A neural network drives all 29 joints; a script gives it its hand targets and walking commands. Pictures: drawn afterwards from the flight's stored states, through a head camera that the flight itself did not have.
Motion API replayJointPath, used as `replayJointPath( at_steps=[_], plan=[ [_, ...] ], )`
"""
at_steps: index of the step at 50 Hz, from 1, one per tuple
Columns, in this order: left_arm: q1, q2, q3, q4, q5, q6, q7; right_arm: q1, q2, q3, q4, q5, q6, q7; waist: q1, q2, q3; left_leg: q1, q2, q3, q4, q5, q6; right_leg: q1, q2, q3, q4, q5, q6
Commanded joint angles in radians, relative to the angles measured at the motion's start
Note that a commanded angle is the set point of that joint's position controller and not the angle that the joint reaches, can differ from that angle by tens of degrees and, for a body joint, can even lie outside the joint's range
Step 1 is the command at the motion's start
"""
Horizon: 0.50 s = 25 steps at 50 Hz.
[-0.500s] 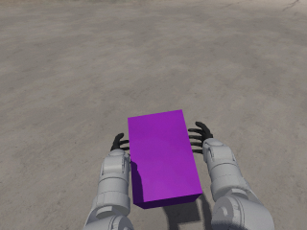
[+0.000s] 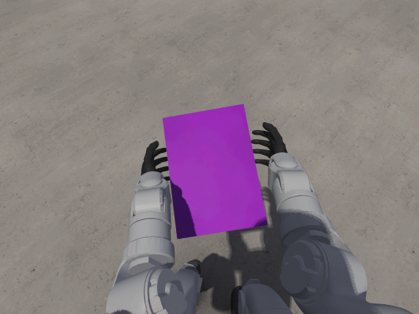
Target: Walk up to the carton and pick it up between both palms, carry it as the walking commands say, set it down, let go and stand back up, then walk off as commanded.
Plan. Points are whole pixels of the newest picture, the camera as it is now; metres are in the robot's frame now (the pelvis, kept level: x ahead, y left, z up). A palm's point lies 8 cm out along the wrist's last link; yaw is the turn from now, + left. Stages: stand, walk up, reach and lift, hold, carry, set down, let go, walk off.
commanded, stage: set down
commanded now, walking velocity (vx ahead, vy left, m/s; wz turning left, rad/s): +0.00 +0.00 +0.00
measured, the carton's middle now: (214, 175) +0.42 +0.04 -0.08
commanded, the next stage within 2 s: none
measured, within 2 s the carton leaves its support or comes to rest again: neither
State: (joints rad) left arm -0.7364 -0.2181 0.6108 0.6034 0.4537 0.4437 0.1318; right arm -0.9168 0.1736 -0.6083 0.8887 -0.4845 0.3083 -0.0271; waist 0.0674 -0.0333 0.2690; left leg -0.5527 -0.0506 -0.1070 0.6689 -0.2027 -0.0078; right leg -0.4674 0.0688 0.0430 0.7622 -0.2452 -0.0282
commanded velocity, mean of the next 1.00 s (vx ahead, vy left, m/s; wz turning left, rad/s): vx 0.00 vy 0.00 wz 0.00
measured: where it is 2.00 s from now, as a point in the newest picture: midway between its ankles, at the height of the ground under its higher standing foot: (214, 311)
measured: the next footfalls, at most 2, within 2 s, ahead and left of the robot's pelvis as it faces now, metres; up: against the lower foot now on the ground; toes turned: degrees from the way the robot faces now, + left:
none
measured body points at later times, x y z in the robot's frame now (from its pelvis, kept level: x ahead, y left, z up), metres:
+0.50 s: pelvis +0.04 -0.01 -0.05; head +0.23 +0.04 +0.35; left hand +0.43 +0.19 -0.12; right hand +0.49 -0.06 -0.09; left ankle +0.19 +0.12 -0.70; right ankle +0.10 -0.10 -0.70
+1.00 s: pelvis +0.10 +0.04 -0.11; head +0.31 +0.07 +0.29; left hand +0.47 +0.19 -0.21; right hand +0.52 -0.06 -0.19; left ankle +0.19 +0.12 -0.70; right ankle +0.10 -0.11 -0.70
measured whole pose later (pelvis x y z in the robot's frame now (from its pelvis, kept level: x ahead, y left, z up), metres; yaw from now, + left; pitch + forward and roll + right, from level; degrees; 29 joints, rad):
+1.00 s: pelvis +0.10 +0.04 -0.11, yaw -3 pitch +39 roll -2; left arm -0.51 -0.23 0.38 0.48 0.24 0.14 0.26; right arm -0.72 0.13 -0.31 0.78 -0.22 0.04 -0.10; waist 0.03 -0.07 -0.21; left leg -1.56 -0.12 -0.06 1.24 -0.35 0.02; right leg -1.43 0.11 0.13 1.30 -0.55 0.05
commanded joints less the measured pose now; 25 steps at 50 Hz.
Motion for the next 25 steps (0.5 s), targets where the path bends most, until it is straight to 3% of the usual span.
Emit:
replayJointPath(
  at_steps=[1,2,3,4,5,6,7,8,10,11,12,13,14,15,16,17,18,19,20,21,22,23,24,25],
  plan=[
    [-0.715,-0.674,-0.38,0.008,-0.152,-0.096,-0.215,-0.519,0.743,0.307,0.081,0.127,-0.013,0.165,0.027,-0.001,-0.673,0.259,-0.062,0.071,0.042,-0.21,-0.004,-0.054,-0.004,0.078,-0.17,-0.351,-0.048],
    [-0.645,-0.682,-0.359,0.032,-0.131,-0.095,-0.218,-0.481,0.756,0.316,0.073,0.122,-0.012,0.164,0.025,-0.005,-0.64,0.257,-0.071,0.084,0.041,-0.2,0.004,-0.076,0.004,0.06,-0.177,-0.351,-0.039],
    [-0.675,-0.689,-0.371,0.041,-0.13,-0.099,-0.219,-0.481,0.737,0.307,0.085,0.125,-0.01,0.161,-0.003,0.021,-0.669,0.231,-0.064,0.066,0.057,-0.221,-0.001,-0.087,0.017,0.053,-0.14,-0.334,-0.04],
    [-0.7,-0.656,-0.333,0.055,-0.106,-0.097,-0.225,-0.478,0.736,0.292,0.131,0.106,-0.007,0.168,0.026,-0.005,-0.608,0.142,-0.068,0.074,0.069,-0.226,0.002,-0.128,0.023,0.043,-0.125,-0.343,-0.035],
    [-0.669,-0.659,-0.331,0.05,-0.103,-0.103,-0.239,-0.481,0.77,0.302,0.102,0.089,-0.013,0.167,0.03,-0.013,-0.673,0.153,-0.077,0.07,0.09,-0.248,0.009,-0.121,0.022,0.061,-0.119,-0.373,-0.038],
    [-0.673,-0.634,-0.323,0.04,-0.102,-0.112,-0.24,-0.496,0.783,0.328,0.106,0.115,-0.017,0.161,0.048,-0.035,-0.68,0.12,-0.074,0.096,0.12,-0.189,0.009,-0.108,0.012,0.065,-0.121,-0.368,-0.022],
    [-0.693,-0.633,-0.328,0.054,-0.091,-0.108,-0.246,-0.464,0.804,0.327,0.125,0.116,-0.016,0.167,0.066,-0.018,-0.67,0.093,-0.07,0.096,0.11,-0.203,0.013,-0.131,0.024,0.067,-0.105,-0.355,-0.024],
    [-0.687,-0.68,-0.352,0.051,-0.11,-0.106,-0.243,-0.489,0.753,0.32,0.082,0.124,-0.022,0.166,0.024,0.019,-0.663,0.119,-0.071,0.08,0.098,-0.219,0.004,-0.163,0.037,0.039,-0.087,-0.323,-0.028],
    [-0.675,-0.694,-0.376,0.059,-0.119,-0.124,-0.266,-0.482,0.778,0.338,0.075,0.12,-0.047,0.157,0.035,-0.004,-0.723,0.06,-0.068,0.084,0.135,-0.166,0.006,-0.179,0.038,0.039,-0.065,-0.27,-0.016],
    [-0.666,-0.711,-0.371,0.091,-0.116,-0.109,-0.267,-0.506,0.777,0.345,0.082,0.129,-0.038,0.164,0.027,0.035,-0.729,0.071,-0.066,0.064,0.147,-0.227,0.008,-0.209,0.034,0.064,-0.045,-0.325,-0.03],
    [-0.695,-0.669,-0.368,0.049,-0.099,-0.117,-0.269,-0.447,0.784,0.322,0.123,0.111,-0.035,0.169,0.019,0.002,-0.715,0.035,-0.066,0.079,0.153,-0.202,0.003,-0.237,0.038,0.055,-0.059,-0.307,-0.017],
    [-0.682,-0.697,-0.376,0.064,-0.108,-0.117,-0.271,-0.486,0.771,0.344,0.074,0.123,-0.042,0.169,0.031,0.024,-0.728,0.043,-0.066,0.072,0.151,-0.236,0.0,-0.27,0.049,0.05,-0.037,-0.334,-0.024],
    [-0.65,-0.681,-0.355,0.048,-0.076,-0.127,-0.264,-0.452,0.788,0.344,0.111,0.122,-0.045,0.18,0.061,0.074,-0.729,0.055,-0.068,0.077,0.146,-0.237,0.002,-0.3,0.049,0.052,-0.024,-0.304,-0.023],
    [-0.674,-0.697,-0.387,0.051,-0.09,-0.129,-0.266,-0.506,0.809,0.371,0.084,0.144,-0.053,0.187,0.078,0.055,-0.738,0.011,-0.067,0.083,0.145,-0.233,0.002,-0.295,0.048,0.041,-0.019,-0.296,-0.014],
    [-0.626,-0.731,-0.42,0.059,-0.11,-0.136,-0.275,-0.504,0.804,0.422,0.046,0.156,-0.068,0.185,0.069,0.048,-0.837,0.043,-0.065,0.08,0.174,-0.195,-0.003,-0.31,0.057,0.036,0.009,-0.261,-0.012],
    [-0.683,-0.711,-0.436,0.014,-0.115,-0.153,-0.284,-0.523,0.853,0.433,0.071,0.177,-0.076,0.182,0.081,0.041,-0.866,-0.032,-0.07,0.106,0.203,-0.181,0.001,-0.281,0.048,0.053,0.008,-0.272,-0.004],
    [-0.706,-0.737,-0.507,-0.015,-0.168,-0.164,-0.284,-0.528,0.867,0.477,0.014,0.193,-0.095,0.174,0.068,0.038,-0.922,0.007,-0.072,0.1,0.206,-0.162,-0.003,-0.297,0.055,0.049,0.011,-0.247,-0.001],
    [-0.663,-0.748,-0.532,-0.041,-0.16,-0.182,-0.288,-0.488,0.896,0.508,-0.026,0.207,-0.113,0.17,0.088,0.06,-0.957,-0.006,-0.068,0.104,0.224,-0.105,0.001,-0.316,0.054,0.063,0.035,-0.197,0.007],
    [-0.555,-0.802,-0.498,0.03,-0.128,-0.183,-0.286,-0.447,0.907,0.536,0.005,0.186,-0.122,0.176,0.12,0.046,-0.946,-0.038,-0.071,0.101,0.239,-0.061,0.004,-0.356,0.049,0.064,0.057,-0.178,0.01],
    [-0.574,-0.785,-0.524,0.023,-0.142,-0.192,-0.298,-0.379,0.908,0.51,0.044,0.161,-0.122,0.176,0.07,0.015,-0.947,-0.069,-0.076,0.096,0.257,-0.074,0.002,-0.372,0.059,0.061,0.05,-0.189,0.014],
    [-0.523,-0.801,-0.511,0.022,-0.136,-0.198,-0.299,-0.382,0.905,0.551,0.02,0.169,-0.133,0.17,0.108,0.025,-0.986,-0.06,-0.081,0.101,0.264,-0.016,0.0,-0.368,0.058,0.068,0.073,-0.159,0.018],
    [-0.528,-0.785,-0.517,-0.002,-0.144,-0.205,-0.299,-0.335,0.9,0.543,0.06,0.151,-0.129,0.167,0.087,0.008,-0.972,-0.097,-0.082,0.095,0.276,0.002,0.003,-0.397,0.062,0.064,0.088,-0.136,0.022],
    [-0.484,-0.766,-0.518,0.024,-0.129,-0.206,-0.303,-0.304,0.902,0.539,0.031,0.138,-0.134,0.166,0.074,0.011,-0.974,-0.105,-0.085,0.089,0.285,-0.014,0.004,-0.432,0.067,0.061,0.103,-0.152,0.034],
    [-0.444,-0.799,-0.54,0.006,-0.138,-0.209,-0.305,-0.253,0.925,0.568,0.031,0.151,-0.141,0.168,0.081,0.02,-1.001,-0.074,-0.083,0.095,0.3,0.063,-0.001,-0.446,0.064,0.066,0.117,-0.08,0.028]
  ],
)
